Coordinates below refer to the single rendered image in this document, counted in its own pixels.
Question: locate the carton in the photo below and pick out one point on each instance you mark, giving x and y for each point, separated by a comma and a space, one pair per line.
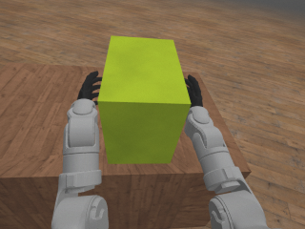
143, 100

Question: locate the right robot upper arm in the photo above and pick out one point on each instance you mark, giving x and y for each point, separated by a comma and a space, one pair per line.
236, 210

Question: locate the right robot forearm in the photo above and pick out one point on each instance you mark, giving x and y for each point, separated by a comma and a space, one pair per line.
220, 174

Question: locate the left robot forearm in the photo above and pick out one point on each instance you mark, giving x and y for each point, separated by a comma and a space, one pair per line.
81, 146

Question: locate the pedestal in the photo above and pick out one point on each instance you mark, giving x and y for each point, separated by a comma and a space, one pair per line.
34, 104

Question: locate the right robot hand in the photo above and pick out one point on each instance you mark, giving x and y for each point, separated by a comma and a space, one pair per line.
194, 91

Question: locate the left robot hand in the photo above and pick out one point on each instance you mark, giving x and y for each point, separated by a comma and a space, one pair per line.
86, 92

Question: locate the left robot upper arm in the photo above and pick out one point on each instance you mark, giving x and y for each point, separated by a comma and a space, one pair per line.
83, 212

